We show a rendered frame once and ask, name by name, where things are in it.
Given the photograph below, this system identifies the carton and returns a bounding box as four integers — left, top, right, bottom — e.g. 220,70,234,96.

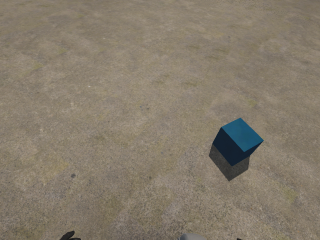
213,117,264,166

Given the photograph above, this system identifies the left robot hand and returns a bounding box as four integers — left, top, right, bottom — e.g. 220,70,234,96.
60,230,81,240

